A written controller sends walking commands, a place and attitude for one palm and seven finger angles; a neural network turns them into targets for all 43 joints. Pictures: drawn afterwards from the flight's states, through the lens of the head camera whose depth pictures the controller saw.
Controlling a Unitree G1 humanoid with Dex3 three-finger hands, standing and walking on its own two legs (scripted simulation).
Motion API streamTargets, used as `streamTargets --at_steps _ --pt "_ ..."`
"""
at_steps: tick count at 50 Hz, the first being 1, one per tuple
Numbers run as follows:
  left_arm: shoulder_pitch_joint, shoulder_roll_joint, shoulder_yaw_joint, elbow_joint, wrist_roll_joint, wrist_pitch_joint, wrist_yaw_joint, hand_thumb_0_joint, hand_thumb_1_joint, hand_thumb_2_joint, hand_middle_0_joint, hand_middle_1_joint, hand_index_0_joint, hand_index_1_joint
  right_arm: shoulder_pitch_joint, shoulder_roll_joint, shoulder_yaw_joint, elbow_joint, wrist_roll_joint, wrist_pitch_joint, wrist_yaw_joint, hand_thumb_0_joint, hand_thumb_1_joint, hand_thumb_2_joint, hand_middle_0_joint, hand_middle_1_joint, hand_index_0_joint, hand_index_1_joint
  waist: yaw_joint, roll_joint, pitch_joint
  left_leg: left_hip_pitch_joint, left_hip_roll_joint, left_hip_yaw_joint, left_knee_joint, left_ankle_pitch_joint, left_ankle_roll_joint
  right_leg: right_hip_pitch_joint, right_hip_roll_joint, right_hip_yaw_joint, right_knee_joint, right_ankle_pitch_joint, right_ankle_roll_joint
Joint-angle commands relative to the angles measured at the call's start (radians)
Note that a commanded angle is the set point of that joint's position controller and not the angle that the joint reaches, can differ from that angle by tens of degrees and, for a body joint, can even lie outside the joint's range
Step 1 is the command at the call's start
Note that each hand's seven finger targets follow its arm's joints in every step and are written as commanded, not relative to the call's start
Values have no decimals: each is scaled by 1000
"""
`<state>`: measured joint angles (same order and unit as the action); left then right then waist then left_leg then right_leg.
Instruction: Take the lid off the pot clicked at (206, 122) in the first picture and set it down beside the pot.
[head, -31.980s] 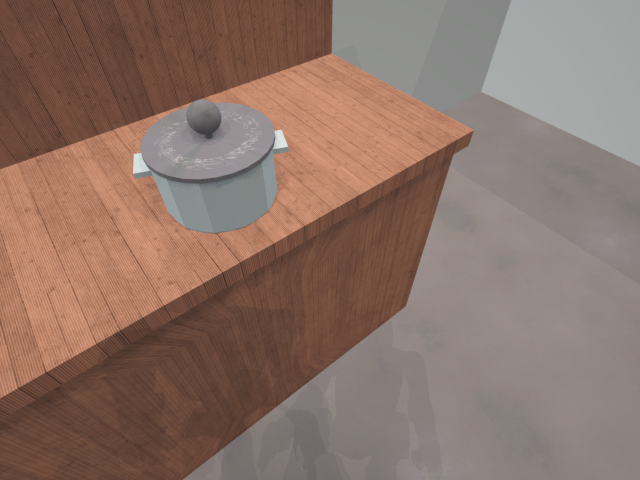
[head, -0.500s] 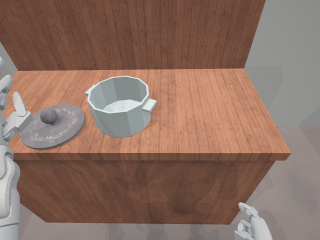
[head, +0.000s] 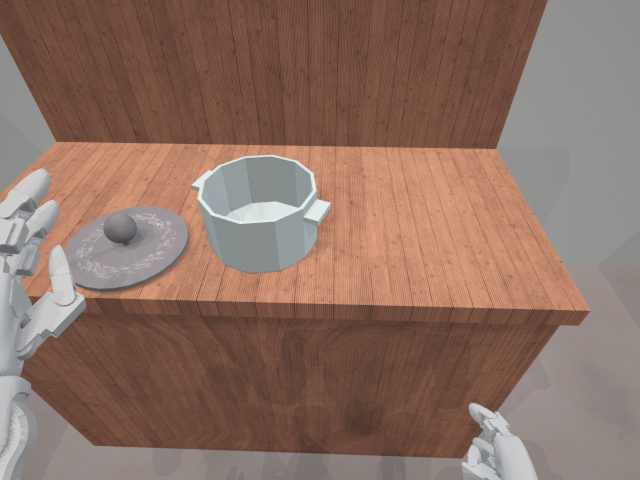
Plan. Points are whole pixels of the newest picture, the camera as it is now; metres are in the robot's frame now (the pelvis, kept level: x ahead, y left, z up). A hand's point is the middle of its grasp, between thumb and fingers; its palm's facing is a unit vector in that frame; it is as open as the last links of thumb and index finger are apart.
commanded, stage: draw the hand back to the body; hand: left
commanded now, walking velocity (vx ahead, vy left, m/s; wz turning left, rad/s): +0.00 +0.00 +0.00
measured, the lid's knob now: (120, 228) +0.46 +0.41 +0.04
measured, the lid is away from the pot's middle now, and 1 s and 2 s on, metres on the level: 0.24 0.24 0.24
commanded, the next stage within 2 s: step back with the hand held close in 0.18 s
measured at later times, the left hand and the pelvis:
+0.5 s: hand (77, 308) +0.19 +0.25 +0.20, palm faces +0.37 -0.82 -0.43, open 7.4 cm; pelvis -0.01 +0.02 +0.00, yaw -1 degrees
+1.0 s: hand (1, 384) +0.12 +0.27 +0.20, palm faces +0.41 -0.81 -0.42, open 7.4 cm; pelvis -0.08 +0.04 -0.02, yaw -1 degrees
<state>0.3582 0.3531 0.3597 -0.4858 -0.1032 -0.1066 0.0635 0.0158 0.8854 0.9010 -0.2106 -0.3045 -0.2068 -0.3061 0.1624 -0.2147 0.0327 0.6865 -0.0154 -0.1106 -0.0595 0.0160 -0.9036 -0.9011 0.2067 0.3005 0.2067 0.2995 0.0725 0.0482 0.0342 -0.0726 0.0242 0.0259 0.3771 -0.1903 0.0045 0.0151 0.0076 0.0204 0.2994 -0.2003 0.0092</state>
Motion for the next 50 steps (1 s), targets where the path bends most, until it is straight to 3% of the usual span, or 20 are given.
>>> streamTargets --at_steps 1,5,6,10,12,14,15,16,18,19,25,30,32,35,37,39,42,45,47,50 --pt "-55 174 89 -276 6 -63 9 0 900 900 -200 -300 -200 -300 -159 -100 -40 -179 1 -68 -7 0 -900 -900 200 300 200 300 -2 33 -57 75 4 -7 -59 83 21 -124 20 -33 -70 72 -38" --pt "-98 173 89 -238 9 -58 18 0 900 900 -200 -300 -200 -300 -155 -100 -39 -167 0 -69 -19 0 -900 -900 200 300 200 300 -8 12 -18 58 4 -12 -69 22 21 -150 19 -32 -84 14 -37" --pt "-100 170 84 -262 8 -62 17 0 900 900 -200 -300 -200 -300 -156 -96 -37 -170 2 -73 -19 0 -900 -900 200 300 200 300 -10 35 -23 71 2 -10 -66 19 23 -150 18 -28 -87 13 -37" --pt "-63 162 76 -242 13 -56 17 0 900 900 -200 -300 -200 -300 -155 -98 -38 -167 -5 -77 -21 0 -900 -900 200 300 200 300 -2 -3 -25 65 3 -17 -65 34 24 -144 17 -30 -83 21 -36" --pt "-100 171 74 -279 17 -61 20 0 900 900 -200 -300 -200 -300 -161 -99 -38 -169 -4 -80 -18 0 -900 -900 200 300 200 300 -4 42 -34 67 0 -16 -63 13 21 -145 16 -25 -84 5 -38" --pt "-77 165 80 -243 14 -57 21 0 900 900 -200 -300 -200 -300 -157 -97 -36 -168 -4 -78 -21 0 -900 -900 200 300 200 300 0 -4 -12 57 1 -18 -69 11 22 -145 18 -28 -88 -3 -37" --pt "-235 339 230 -356 36 -113 40 0 900 900 -200 -300 -200 -300 -157 -137 -41 -226 18 -52 -14 0 -900 -900 200 300 200 300 -28 21 31 -13 1 -22 -12 -69 45 -262 -22 114 -128 29 -33" --pt "-223 317 216 -330 36 -139 40 0 900 900 -200 -300 -200 -300 -150 -113 -32 -210 12 -38 -15 0 -900 -900 200 300 200 300 -35 18 36 -23 -8 -36 14 -90 46 -279 -47 127 -138 7 -41" --pt "-1 184 124 -195 39 -123 25 0 900 900 -200 -300 -200 -300 -115 -125 -57 -221 15 -17 -6 0 -900 -900 200 300 200 300 -45 -103 -17 -7 -2 -41 66 -15 49 -292 -67 126 -123 60 -37" --pt "18 163 94 -214 42 -121 17 0 900 900 -200 -300 -200 -300 -109 -131 -65 -230 20 -5 -2 0 -900 -900 200 300 200 300 -54 -87 -50 4 9 -33 80 32 49 -285 -78 115 -99 127 -32" --pt "134 231 160 -329 38 -132 23 0 900 900 -200 -300 -200 -300 -80 -136 -88 -288 32 40 -7 0 -900 -900 200 300 200 300 -53 -48 -180 -10 52 -27 47 313 51 -177 -56 42 58 404 -2" --pt "209 261 204 -414 31 -149 39 0 900 900 -200 -300 -200 -300 -63 -132 -95 -318 38 51 -7 0 -900 -900 200 300 200 300 -46 41 -215 -48 90 -50 34 409 51 -163 -32 13 156 344 10" --pt "227 263 214 -440 31 -158 46 0 900 900 -200 -300 -200 -300 -57 -136 -95 -322 36 43 -5 0 -900 -900 200 300 200 300 -45 111 -206 -105 108 -70 3 341 57 -154 -17 -3 200 231 10" --pt "219 246 226 -412 30 -168 54 0 900 900 -200 -300 -200 -300 -45 -141 -99 -324 36 25 -4 0 -900 -900 200 300 200 300 -53 129 -137 -290 139 -100 -62 10 76 -121 -9 -5 269 90 8" --pt "188 235 220 -399 34 -175 60 0 900 900 -200 -300 -200 -300 -36 -147 -98 -322 37 8 -9 0 -900 -900 200 300 200 300 -64 116 -91 -407 137 -119 -81 -212 84 -101 -11 4 274 59 4" --pt "162 227 219 -359 41 -180 67 0 900 900 -200 -300 -200 -300 -20 -145 -101 -316 43 -8 -12 0 -900 -900 200 300 200 300 -73 54 -61 -454 124 -123 -64 -359 82 -129 -21 22 244 14 0" --pt "127 218 197 -351 49 -191 72 0 900 900 -200 -300 -200 -300 -1 -142 -104 -302 40 -24 -14 0 -900 -900 200 300 200 300 -86 -48 -43 -376 78 -120 12 -410 62 -281 -46 73 116 -144 -20" --pt "98 210 170 -358 59 -202 83 0 900 900 -200 -300 -200 -300 2 -136 -100 -282 31 -36 -17 0 -900 -900 200 300 200 300 -92 -64 -35 -263 49 -110 108 -347 46 -439 -86 108 32 -243 -43" --pt "100 216 171 -378 61 -210 90 0 900 900 -200 -300 -200 -300 2 -131 -95 -272 23 -43 -20 0 -900 -900 200 300 200 300 -92 -52 -66 -245 56 -122 90 -314 48 -431 -81 96 50 -202 -41" --pt "120 213 189 -393 63 -221 96 0 900 900 -200 -300 -200 -300 -12 -136 -92 -281 24 -56 -24 0 -900 -900 200 300 200 300 -84 71 -92 -365 122 -186 -66 -413 69 -284 -15 20 187 -141 -10"
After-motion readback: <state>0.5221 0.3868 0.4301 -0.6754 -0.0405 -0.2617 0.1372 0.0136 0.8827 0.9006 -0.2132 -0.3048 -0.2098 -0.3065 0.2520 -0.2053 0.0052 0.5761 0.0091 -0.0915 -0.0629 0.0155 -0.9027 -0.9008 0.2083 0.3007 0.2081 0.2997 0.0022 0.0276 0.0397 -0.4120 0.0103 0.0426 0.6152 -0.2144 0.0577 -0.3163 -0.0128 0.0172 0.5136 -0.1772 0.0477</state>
